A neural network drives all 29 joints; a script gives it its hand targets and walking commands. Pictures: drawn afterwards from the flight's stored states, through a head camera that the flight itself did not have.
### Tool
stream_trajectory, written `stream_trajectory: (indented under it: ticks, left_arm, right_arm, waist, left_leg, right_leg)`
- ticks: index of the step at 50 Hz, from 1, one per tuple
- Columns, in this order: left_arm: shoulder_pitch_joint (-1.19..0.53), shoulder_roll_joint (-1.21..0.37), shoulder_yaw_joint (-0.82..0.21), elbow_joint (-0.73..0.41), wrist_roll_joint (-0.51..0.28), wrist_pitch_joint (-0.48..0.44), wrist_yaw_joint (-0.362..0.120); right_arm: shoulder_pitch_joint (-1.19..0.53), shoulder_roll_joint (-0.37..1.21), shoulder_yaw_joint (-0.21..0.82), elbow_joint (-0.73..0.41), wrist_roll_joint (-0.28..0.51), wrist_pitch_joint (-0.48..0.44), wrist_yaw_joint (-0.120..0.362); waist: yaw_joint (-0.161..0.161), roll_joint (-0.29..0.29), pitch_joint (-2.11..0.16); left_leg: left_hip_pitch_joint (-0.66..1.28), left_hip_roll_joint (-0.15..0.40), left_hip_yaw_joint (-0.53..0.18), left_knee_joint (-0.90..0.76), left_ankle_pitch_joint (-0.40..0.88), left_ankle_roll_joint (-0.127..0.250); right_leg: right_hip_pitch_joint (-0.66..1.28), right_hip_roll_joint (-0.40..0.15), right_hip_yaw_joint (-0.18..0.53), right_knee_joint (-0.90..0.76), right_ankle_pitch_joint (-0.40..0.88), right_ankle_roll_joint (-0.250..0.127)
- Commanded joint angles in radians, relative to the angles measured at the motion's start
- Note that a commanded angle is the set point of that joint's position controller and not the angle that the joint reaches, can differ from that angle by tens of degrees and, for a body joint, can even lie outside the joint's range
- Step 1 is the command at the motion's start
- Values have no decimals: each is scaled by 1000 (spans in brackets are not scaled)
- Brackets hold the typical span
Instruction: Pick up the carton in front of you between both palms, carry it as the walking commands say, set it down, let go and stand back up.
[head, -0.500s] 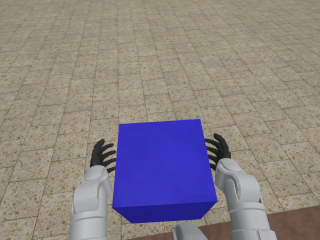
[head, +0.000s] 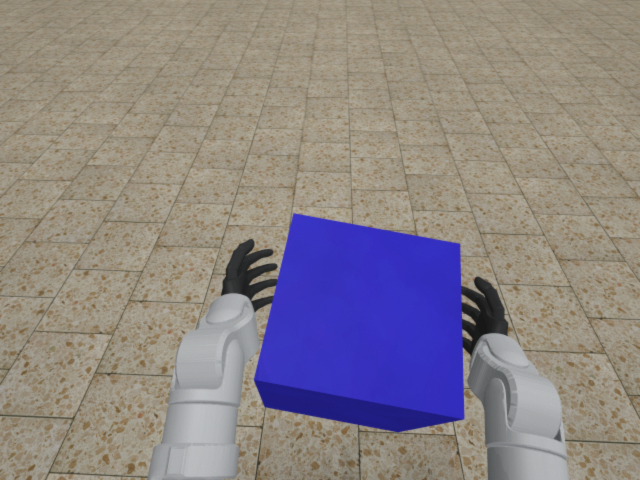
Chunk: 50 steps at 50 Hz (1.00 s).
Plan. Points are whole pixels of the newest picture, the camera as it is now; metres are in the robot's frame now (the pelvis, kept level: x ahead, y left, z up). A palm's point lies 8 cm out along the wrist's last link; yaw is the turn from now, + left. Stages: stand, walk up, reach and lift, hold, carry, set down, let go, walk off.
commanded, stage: carry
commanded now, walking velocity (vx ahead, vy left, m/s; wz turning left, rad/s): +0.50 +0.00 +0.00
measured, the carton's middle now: (351, 334) +0.33 +0.00 +0.00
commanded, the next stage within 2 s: none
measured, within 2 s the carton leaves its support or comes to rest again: neither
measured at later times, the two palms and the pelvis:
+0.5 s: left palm (278, 172) +0.69 +0.15 +0.00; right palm (424, 171) +0.71 -0.15 +0.01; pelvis +0.40 -0.01 -0.04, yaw +2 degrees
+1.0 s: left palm (277, 80) +0.95 +0.19 +0.08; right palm (404, 83) +0.94 -0.11 +0.09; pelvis +0.73 +0.04 -0.02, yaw +0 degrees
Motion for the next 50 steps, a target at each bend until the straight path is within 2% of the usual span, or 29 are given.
stream_trajectory:
  ticks: [1,2,3,4,6,7,9,11,13,14,15,16,17,18,20,23,25,27,28,30,31,32,33,34,36,38,40,44,50]
  left_arm:
    - [-151,-586,-394,-67,6,30,-7]
    - [-195,-577,-381,-105,1,23,-12]
    - [-186,-596,-415,-132,-3,14,-15]
    - [-303,-636,-445,-222,-52,-13,-32]
    - [-351,-696,-474,-185,-69,-37,-55]
    - [-353,-736,-479,-175,-76,-49,-61]
    - [-296,-769,-497,-137,-48,-63,-69]
    - [-336,-769,-540,-168,-58,-79,-76]
    - [-292,-736,-551,-178,-60,-89,-76]
    - [-289,-731,-569,-192,-69,-93,-74]
    - [-281,-727,-579,-195,-72,-90,-75]
    - [-246,-699,-571,-159,-62,-83,-70]
    - [-201,-670,-547,-117,-48,-73,-60]
    - [-164,-666,-559,-112,-53,-66,-55]
    - [-73,-670,-524,-100,-19,-49,-54]
    - [-169,-698,-584,-209,-60,-18,-64]
    - [-144,-712,-605,-223,-66,14,-83]
    - [-140,-710,-629,-281,-67,47,-103]
    - [-149,-726,-644,-308,-92,68,-111]
    - [-86,-736,-656,-324,-93,109,-123]
    - [-65,-727,-655,-335,-94,134,-122]
    - [-17,-730,-655,-328,-88,167,-121]
    - [4,-709,-648,-364,-86,192,-123]
    - [1,-728,-660,-397,-107,210,-124]
    - [19,-750,-667,-489,-126,241,-136]
    - [47,-769,-692,-551,-146,262,-148]
    - [108,-779,-689,-595,-143,279,-150]
    - [152,-721,-690,-665,-116,326,-135]
    - [102,-606,-669,-665,-110,422,-124]
  right_arm:
    - [-533,608,717,-89,211,2,-28]
    - [-512,627,718,-50,205,7,-32]
    - [-469,669,730,-32,215,1,-29]
    - [-476,735,763,-88,229,-12,-13]
    - [-544,795,782,-116,265,-31,20]
    - [-617,836,808,-186,285,-44,35]
    - [-649,841,803,-187,281,-62,51]
    - [-634,826,799,-173,270,-80,58]
    - [-509,794,771,-111,223,-78,58]
    - [-447,778,755,-85,190,-73,54]
    - [-446,761,741,-107,172,-74,50]
    - [-436,738,732,-103,154,-65,46]
    - [-411,705,721,-103,142,-55,43]
    - [-384,663,698,-92,127,-47,31]
    - [-363,657,679,-102,130,-38,26]
    - [-341,710,656,-103,118,-22,27]
    - [-254,738,649,-64,100,3,28]
    - [-194,767,660,-49,61,40,35]
    - [-225,765,684,-133,81,51,42]
    - [-258,761,739,-264,117,87,53]
    - [-225,747,756,-271,130,116,56]
    - [-205,713,759,-309,135,138,57]
    - [-195,696,760,-334,133,162,56]
    - [-202,710,769,-395,158,179,60]
    - [-197,756,795,-472,195,214,71]
    - [-163,790,827,-522,227,248,93]
    - [-166,783,855,-604,260,275,111]
    - [-128,684,862,-675,275,334,125]
    - [-53,558,767,-568,210,413,107]
  waist:
    - [-157,79,-499]
    - [-160,-57,-454]
    - [-147,-91,-443]
    - [-161,-77,-495]
    - [-140,-62,-412]
    - [-132,-60,-402]
    - [-138,60,-388]
    - [-152,88,-363]
    - [-110,123,-372]
    - [-69,88,-398]
    - [-40,43,-462]
    - [-23,-156,-572]
    - [-33,-394,-656]
    - [-38,-363,-606]
    - [-8,-169,-491]
    - [-23,-104,-418]
    - [-27,-144,-346]
    - [-39,-218,-319]
    - [-44,-218,-300]
    - [-50,-202,-324]
    - [-58,-127,-324]
    - [-68,48,-302]
    - [-71,215,-280]
    - [-80,172,-271]
    - [-81,50,-255]
    - [-79,10,-238]
    - [-78,31,-254]
    - [-83,75,-203]
    - [-75,159,-67]
  left_leg:
    - [975,343,-578,189,182,255]
    - [878,318,-577,170,-32,268]
    - [846,273,-583,189,21,239]
    - [768,294,-589,189,106,272]
    - [516,301,-561,102,29,285]
    - [515,256,-461,104,-7,262]
    - [521,189,-292,96,-25,219]
    - [507,115,-171,96,115,181]
    - [438,113,-79,105,251,117]
    - [390,94,-35,185,343,71]
    - [294,79,-4,309,251,16]
    - [91,22,13,554,-135,-52]
    - [-112,-119,-9,845,-785,-94]
    - [-260,-101,-39,932,-874,-64]
    - [-341,-47,-56,865,-854,-32]
    - [-186,13,-18,437,-864,-55]
    - [11,-17,57,179,-783,-44]
    - [113,-63,123,11,-597,-49]
    - [168,-66,144,-68,-466,-53]
    - [331,-25,154,-89,-399,-54]
    - [418,50,81,-122,-485,-34]
    - [511,193,-147,-186,-589,30]
    - [597,329,-429,-251,-650,111]
    - [611,382,-479,-261,-647,151]
    - [582,390,-428,-245,-523,172]
    - [581,342,-318,-268,-428,128]
    - [611,321,-229,-256,-253,102]
    - [615,243,-64,-263,-163,80]
    - [514,187,94,-260,-52,43]
  right_leg:
    - [-863,-88,145,355,154,-2]
    - [-821,-120,164,232,176,12]
    - [-840,-146,150,80,274,12]
    - [-731,-155,156,-42,333,26]
    - [-632,-182,169,-149,455,18]
    - [-585,-175,135,-236,527,11]
    - [-530,-157,88,-394,645,-2]
    - [-438,-90,-28,-585,712,-4]
    - [-190,-58,-105,-757,764,-17]
    - [-29,-19,-138,-806,836,-31]
    - [193,-76,-62,-808,940,-65]
    - [460,-287,257,-766,1139,-161]
    - [648,-480,643,-837,1264,-304]
    - [701,-477,677,-897,1154,-318]
    - [631,-406,512,-884,1248,-234]
    - [422,-410,342,-968,1099,-148]
    - [233,-348,171,-1023,993,-98]
    - [216,-314,91,-1039,941,-69]
    - [205,-297,65,-1018,892,-39]
    - [127,-267,12,-942,716,-14]
    - [56,-239,-45,-834,631,4]
    - [-120,-174,-111,-656,547,40]
    - [-310,-106,-70,-530,363,61]
    - [-387,-134,27,-417,266,55]
    - [-423,-171,47,-370,275,31]
    - [-431,-191,33,-409,355,41]
    - [-414,-172,-3,-468,430,42]
    - [-400,-140,-65,-640,581,46]
    - [-242,-104,-171,-815,763,24]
